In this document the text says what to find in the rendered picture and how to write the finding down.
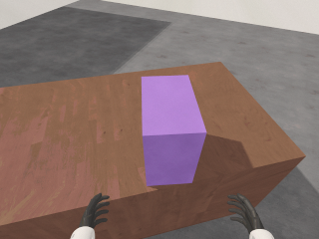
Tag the pedestal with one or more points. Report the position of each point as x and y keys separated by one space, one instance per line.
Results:
x=63 y=142

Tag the robot left forearm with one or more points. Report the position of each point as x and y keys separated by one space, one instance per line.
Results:
x=84 y=232

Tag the carton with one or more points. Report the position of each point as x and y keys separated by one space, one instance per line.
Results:
x=173 y=130

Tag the right robot hand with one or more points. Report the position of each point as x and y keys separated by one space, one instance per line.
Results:
x=251 y=219

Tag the robot right forearm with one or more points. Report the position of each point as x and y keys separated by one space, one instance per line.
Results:
x=260 y=234

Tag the left robot hand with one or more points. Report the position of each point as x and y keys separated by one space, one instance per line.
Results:
x=91 y=213

